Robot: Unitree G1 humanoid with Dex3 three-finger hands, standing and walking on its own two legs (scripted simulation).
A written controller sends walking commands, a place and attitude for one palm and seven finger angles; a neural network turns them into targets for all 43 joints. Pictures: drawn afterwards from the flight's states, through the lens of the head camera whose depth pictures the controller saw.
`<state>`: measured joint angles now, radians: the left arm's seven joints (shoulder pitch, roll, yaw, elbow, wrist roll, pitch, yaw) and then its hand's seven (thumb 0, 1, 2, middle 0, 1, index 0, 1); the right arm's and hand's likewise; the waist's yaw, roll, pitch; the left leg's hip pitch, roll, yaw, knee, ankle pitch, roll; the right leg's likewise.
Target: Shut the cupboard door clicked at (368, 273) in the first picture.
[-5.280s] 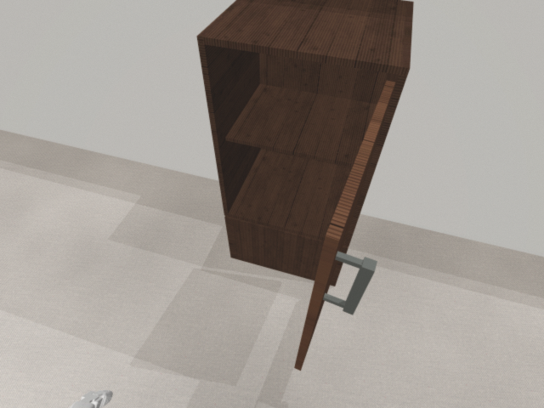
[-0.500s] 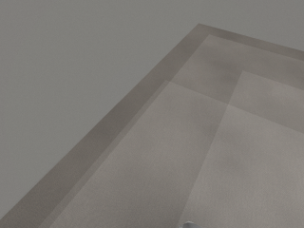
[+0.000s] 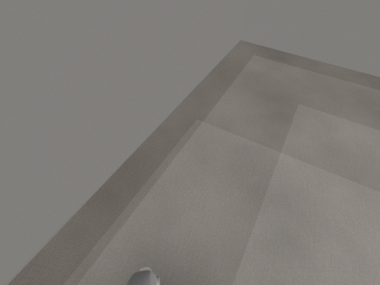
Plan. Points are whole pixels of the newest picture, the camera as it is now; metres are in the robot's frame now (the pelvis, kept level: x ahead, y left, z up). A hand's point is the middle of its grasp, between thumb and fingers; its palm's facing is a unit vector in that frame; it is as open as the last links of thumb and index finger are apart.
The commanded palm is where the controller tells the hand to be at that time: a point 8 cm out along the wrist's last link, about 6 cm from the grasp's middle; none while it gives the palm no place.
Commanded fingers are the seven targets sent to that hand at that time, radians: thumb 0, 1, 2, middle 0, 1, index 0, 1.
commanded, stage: walk to a spot facing it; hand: left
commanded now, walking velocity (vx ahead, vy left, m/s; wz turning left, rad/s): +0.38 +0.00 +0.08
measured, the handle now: out of the picture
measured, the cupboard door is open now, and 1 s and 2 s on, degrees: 100 100 100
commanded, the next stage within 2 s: turn to face it in 0.30 s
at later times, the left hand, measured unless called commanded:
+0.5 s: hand (123, 213) +0.33 +0.22 -0.16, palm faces -0.08 -0.97 -0.23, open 7.4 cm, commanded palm none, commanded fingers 0.00 0.90 0.90 -0.20 -0.30 -0.20 -0.30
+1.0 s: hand (115, 200) +0.38 +0.26 -0.19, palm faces +0.21 -0.95 -0.21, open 7.3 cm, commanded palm none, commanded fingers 0.00 0.90 0.90 -0.20 -0.30 -0.20 -0.30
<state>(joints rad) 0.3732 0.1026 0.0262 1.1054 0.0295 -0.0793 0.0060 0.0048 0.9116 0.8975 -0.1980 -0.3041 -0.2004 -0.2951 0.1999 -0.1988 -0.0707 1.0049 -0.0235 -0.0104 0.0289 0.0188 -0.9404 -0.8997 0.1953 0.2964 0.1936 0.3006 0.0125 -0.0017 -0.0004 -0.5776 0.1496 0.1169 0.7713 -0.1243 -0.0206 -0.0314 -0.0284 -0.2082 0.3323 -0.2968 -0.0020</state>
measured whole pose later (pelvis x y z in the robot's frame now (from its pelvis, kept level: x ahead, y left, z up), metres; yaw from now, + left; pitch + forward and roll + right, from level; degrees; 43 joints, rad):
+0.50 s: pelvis +0.23 +0.03 +0.00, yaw -5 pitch +0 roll +2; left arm 0.17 0.19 0.07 1.00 0.03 0.00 -0.01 0.00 0.92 0.90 -0.19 -0.30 -0.19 -0.29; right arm 0.36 -0.14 -0.04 1.10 -0.02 -0.05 -0.02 0.00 -0.92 -0.90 0.20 0.30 0.20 0.30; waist -0.04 0.00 0.05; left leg -0.08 0.06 0.28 0.42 -0.32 0.00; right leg -0.51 -0.11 -0.10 0.69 -0.16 0.02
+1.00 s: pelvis +0.32 +0.04 -0.02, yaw +11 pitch +1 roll -1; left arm 0.15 0.24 0.09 0.92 0.03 0.06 0.01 0.00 0.92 0.90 -0.20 -0.30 -0.20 -0.30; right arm 0.21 -0.21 -0.06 0.91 -0.02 0.01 0.00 0.00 -0.91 -0.90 0.20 0.30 0.20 0.30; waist -0.03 -0.05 0.04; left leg -0.40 0.04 0.09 0.68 -0.31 0.04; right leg -0.52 -0.12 -0.09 1.12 -0.46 0.08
